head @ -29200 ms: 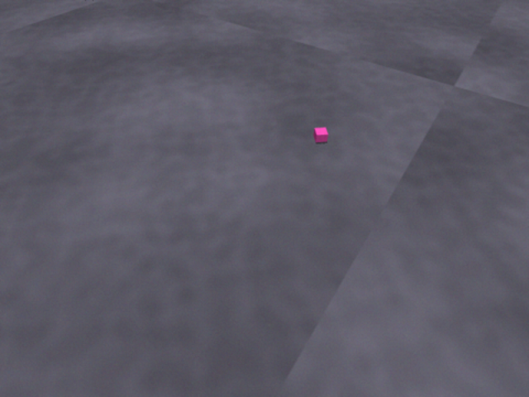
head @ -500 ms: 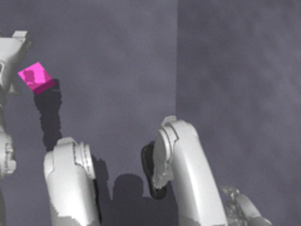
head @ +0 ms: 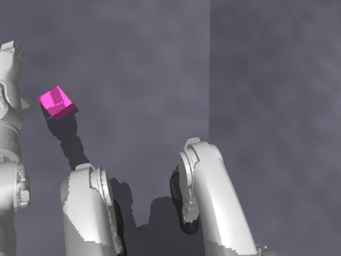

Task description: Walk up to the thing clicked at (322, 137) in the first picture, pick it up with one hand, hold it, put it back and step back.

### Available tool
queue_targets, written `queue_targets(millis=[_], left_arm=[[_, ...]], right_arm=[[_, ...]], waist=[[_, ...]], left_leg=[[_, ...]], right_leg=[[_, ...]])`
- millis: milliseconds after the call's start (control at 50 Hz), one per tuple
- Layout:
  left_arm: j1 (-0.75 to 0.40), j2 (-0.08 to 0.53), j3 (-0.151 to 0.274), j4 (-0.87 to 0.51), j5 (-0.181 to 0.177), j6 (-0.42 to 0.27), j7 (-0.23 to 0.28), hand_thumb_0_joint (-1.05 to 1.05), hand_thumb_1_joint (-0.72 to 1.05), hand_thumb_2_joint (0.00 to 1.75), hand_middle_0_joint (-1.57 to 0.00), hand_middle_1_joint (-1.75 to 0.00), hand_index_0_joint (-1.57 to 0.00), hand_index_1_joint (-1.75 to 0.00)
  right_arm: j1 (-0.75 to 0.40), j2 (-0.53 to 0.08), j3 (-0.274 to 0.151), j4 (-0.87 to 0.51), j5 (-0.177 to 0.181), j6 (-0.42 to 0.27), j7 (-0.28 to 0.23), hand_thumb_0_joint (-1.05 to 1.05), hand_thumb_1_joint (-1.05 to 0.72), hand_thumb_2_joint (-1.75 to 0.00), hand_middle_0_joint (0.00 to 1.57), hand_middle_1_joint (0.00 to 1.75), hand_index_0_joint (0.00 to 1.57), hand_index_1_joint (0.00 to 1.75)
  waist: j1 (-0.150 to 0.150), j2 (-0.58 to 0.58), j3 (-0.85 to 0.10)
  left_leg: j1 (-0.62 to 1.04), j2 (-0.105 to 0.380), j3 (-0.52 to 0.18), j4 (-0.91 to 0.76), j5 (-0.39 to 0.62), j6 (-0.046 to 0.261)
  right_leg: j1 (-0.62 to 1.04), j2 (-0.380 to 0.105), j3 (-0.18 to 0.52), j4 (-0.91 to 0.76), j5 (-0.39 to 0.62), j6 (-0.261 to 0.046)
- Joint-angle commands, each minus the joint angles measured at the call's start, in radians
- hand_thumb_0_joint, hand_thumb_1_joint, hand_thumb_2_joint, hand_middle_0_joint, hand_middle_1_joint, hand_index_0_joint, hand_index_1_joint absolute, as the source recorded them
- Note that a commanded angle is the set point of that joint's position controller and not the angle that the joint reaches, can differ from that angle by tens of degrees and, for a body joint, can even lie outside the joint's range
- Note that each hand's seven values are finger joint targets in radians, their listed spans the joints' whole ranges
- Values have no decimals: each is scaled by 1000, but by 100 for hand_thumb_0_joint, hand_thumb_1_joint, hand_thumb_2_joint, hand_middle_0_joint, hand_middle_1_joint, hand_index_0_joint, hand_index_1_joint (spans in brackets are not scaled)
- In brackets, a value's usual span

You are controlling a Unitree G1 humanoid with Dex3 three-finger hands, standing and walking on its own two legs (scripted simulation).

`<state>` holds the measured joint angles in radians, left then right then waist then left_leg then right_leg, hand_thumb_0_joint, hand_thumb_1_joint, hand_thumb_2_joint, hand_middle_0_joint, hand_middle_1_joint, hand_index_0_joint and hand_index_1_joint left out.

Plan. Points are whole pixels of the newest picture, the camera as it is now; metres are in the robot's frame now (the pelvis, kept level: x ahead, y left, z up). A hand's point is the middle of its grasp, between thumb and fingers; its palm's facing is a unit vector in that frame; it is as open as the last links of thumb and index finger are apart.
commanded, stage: home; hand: left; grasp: from above
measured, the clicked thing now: (58, 103) +0.53 +0.25 -0.33
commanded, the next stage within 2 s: none
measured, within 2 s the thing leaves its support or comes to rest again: neither
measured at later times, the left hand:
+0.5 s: hand out of the picture +0.31 +0.23 +0.08, palm faces -0.09 -0.86 -0.51, open 7.4 cm
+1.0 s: hand out of the picture +0.24 +0.20 +0.28, palm faces +0.17 -0.96 -0.21, open 7.4 cm
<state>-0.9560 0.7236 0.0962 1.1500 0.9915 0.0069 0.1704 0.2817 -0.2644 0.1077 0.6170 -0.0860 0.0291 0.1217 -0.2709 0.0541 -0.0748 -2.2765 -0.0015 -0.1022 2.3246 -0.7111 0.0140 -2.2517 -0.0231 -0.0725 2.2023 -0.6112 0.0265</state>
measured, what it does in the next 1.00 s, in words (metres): rises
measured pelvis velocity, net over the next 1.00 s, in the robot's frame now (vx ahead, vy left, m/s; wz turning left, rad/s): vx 0.07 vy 0.00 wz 0.12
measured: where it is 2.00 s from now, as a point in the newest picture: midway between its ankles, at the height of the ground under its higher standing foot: (152, 228)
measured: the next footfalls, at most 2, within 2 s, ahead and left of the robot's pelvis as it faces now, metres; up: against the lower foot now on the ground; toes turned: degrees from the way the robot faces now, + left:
none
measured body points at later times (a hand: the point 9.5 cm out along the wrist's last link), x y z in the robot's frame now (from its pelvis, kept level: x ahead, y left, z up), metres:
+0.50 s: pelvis +0.01 +0.00 +0.19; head +0.14 +0.04 +0.62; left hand +0.31 +0.28 +0.11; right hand +0.22 -0.24 +0.09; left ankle +0.07 +0.12 -0.32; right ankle +0.11 -0.13 -0.32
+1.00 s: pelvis +0.07 +0.00 +0.34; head +0.11 +0.01 +0.79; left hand +0.23 +0.25 +0.30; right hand +0.24 -0.24 +0.27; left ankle +0.06 +0.12 -0.32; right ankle +0.11 -0.13 -0.32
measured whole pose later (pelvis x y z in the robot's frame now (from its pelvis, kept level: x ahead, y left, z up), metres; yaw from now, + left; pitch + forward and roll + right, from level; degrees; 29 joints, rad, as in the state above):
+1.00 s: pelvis +0.07 +0.00 +0.34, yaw +7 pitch +14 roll -3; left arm 0.39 0.22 0.05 -0.01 -0.07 0.42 0.07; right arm 0.30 -0.22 0.04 0.55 0.04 -0.16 -0.17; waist -0.08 0.04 -0.18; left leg -0.81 0.03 -0.06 1.08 -0.51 -0.01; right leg -0.80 0.00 -0.06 1.01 -0.45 0.01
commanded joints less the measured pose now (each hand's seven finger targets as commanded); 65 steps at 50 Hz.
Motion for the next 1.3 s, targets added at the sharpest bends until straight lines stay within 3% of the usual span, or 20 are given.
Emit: queue_targets(millis=[0, 60, 80, 140, 200, 220, 320, 400, 500, 580, 660, 760, 780, 860, 980, 1200, 1280], left_arm=[[-105, 185, 40, -374, -178, 27, -77, 0, 37, 92, -21, -48, -20, -49], [48, 52, -5, -490, -305, 47, -136, 0, 61, 82, -19, -32, -19, -33], [91, 43, -4, -512, -339, 53, -147, 0, 69, 80, -18, -27, -18, -27], [147, 19, -1, -684, -425, 59, -155, 0, 90, 90, -20, -30, -20, -30], [240, -44, -7, -752, -508, 80, -136, 0, 90, 90, -20, -30, -20, -30], [230, -41, 3, -815, -526, 82, -126, 0, 90, 90, -20, -30, -20, -30], [386, -135, -14, -839, -617, 136, -81, 0, 90, 90, -20, -30, -20, -30], [497, -202, -33, -900, -728, 180, -70, 0, 90, 90, -20, -30, -20, -30], [677, -245, -19, -946, -866, 225, -61, 0, 90, 90, -20, -30, -20, -30], [789, -277, -6, -1014, -935, 257, -56, 0, 90, 90, -20, -30, -20, -30], [909, -314, 24, -1076, -997, 291, -61, 0, 90, 90, -20, -30, -20, -30], [1074, -369, 22, -1157, -1038, 324, -74, 0, 90, 90, -20, -30, -20, -30], [1090, -356, 34, -1185, -1047, 329, -75, 0, 90, 90, -20, -30, -20, -30], [1222, -383, 18, -1290, -1064, 358, -84, 0, 90, 90, -20, -30, -20, -30], [1388, -407, -11, -1397, -1058, 385, -100, 0, 90, 90, -20, -30, -20, -30], [1416, -408, -17, -1440, -1047, 398, -143, 0, 90, 90, -20, -30, -20, -30], [1419, -397, -5, -1456, -1043, 392, -147, 0, 90, 90, -20, -30, -20, -30]], right_arm=[[202, -283, -157, -51, 40, 11, -24, 0, -90, -90, 20, 30, 20, 30], [153, -272, -169, -74, 64, 18, -41, 0, -90, -90, 20, 30, 20, 30], [136, -271, -171, -73, 68, 16, -50, 0, -90, -90, 20, 30, 20, 30], [101, -249, -184, -101, 81, 5, -70, 0, -90, -90, 20, 30, 20, 30], [37, -232, -196, -112, 94, -12, -91, 0, -90, -90, 20, 30, 20, 30], [23, -222, -198, -121, 97, -20, -98, 0, -90, -90, 20, 30, 20, 30], [-41, -189, -188, -105, 118, -67, -138, 0, -90, -90, 20, 30, 20, 30], [-89, -170, -177, -115, 126, -105, -166, 0, -90, -90, 20, 30, 20, 30], [-125, -138, -156, -136, 130, -146, -192, 0, -90, -90, 20, 30, 20, 30], [-129, -112, -142, -146, 132, -170, -215, 0, -90, -90, 20, 30, 20, 30], [-113, -98, -123, -160, 136, -187, -244, 0, -90, -90, 20, 30, 20, 30], [-84, -84, -113, -173, 131, -208, -275, 0, -90, -90, 20, 30, 20, 30], [-83, -82, -112, -181, 130, -211, -280, 0, -90, -90, 20, 30, 20, 30], [-57, -77, -113, -206, 125, -227, -295, 0, -90, -90, 20, 30, 20, 30], [-41, -68, -112, -238, 118, -254, -314, 0, -90, -90, 20, 30, 20, 30], [-58, -75, -121, -248, 101, -309, -323, 0, -90, -90, 20, 30, 20, 30], [-54, -78, -126, -243, 97, -319, -320, 0, -90, -90, 20, 30, 20, 30]], waist=[[93, 238, -865], [84, 147, -738], [89, 120, -681], [112, 108, -713], [129, 108, -673], [139, 130, -702], [156, 148, -643], [159, 126, -571], [161, 35, -498], [164, 20, -478], [187, 20, -460], [193, 42, -377], [203, 31, -368], [208, 30, -319], [215, 12, -217], [214, -38, -110], [220, -19, -160]], left_leg=[[526, -25, 101, -368, 265, 20], [556, -20, 69, -444, 197, 22], [570, -16, 53, -472, 171, 20], [666, -10, 37, -551, 144, 16], [769, -6, 2, -642, 79, 9], [809, -2, 7, -668, 71, 8], [974, 8, -16, -828, 53, 1], [1052, 4, -17, -923, 27, 2], [1112, -6, 18, -998, 88, 13], [1204, -7, 35, -1077, 158, 15], [1332, -2, 28, -1171, 255, 10], [1457, 3, 21, -1286, 336, 0], [1472, 0, 28, -1302, 330, 4], [1562, -1, 42, -1377, 388, 2], [1630, -1, 49, -1459, 431, 0], [1647, -7, 61, -1499, 372, 9], [1670, -11, 64, -1484, 420, 6]], right_leg=[[641, 35, -32, -293, 222, -77], [598, 33, -37, -375, 149, -77], [577, 33, -39, -401, 119, -79], [651, 30, -28, -462, 99, -74], [666, 22, -22, -520, 59, -69], [695, 25, -15, -541, 60, -67], [785, 20, -1, -635, 78, -54], [879, 21, 11, -747, 57, -48], [1073, 20, 42, -903, 75, -44], [1226, 24, 56, -1016, 129, -42], [1334, 27, 47, -1091, 206, -43], [1434, 32, 32, -1187, 273, -42], [1472, 32, 34, -1221, 274, -38], [1573, 38, 25, -1307, 321, -37], [1633, 45, 7, -1385, 345, -37], [1642, 40, -5, -1436, 282, -27], [1668, 36, 1, -1424, 328, -27]])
